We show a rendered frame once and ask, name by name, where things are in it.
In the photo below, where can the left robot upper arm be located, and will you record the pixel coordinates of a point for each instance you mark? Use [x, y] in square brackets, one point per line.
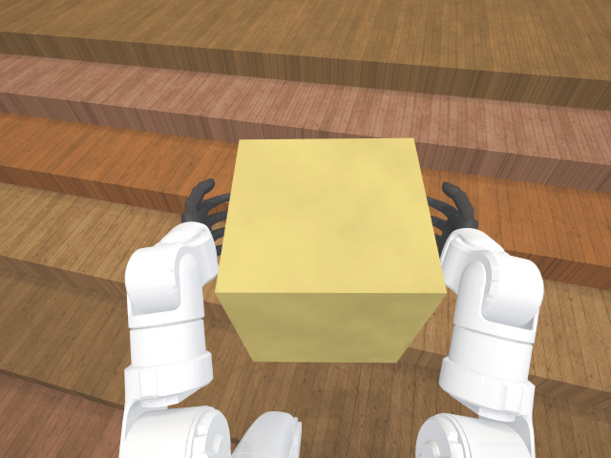
[187, 432]

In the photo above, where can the robot left thigh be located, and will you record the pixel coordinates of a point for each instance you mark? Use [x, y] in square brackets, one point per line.
[274, 434]

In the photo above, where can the right robot upper arm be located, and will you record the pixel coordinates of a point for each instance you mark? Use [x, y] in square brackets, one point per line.
[448, 435]

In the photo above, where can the right robot forearm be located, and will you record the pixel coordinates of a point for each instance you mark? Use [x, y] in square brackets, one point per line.
[495, 317]

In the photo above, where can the robot left hand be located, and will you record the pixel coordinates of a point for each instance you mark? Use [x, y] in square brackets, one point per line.
[196, 210]

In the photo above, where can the left robot forearm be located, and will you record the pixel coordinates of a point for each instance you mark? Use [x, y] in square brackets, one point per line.
[165, 307]

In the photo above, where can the robot right hand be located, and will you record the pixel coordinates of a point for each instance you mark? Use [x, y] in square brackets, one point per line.
[463, 218]

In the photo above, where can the carton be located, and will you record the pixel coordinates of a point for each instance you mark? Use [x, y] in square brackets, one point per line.
[328, 253]

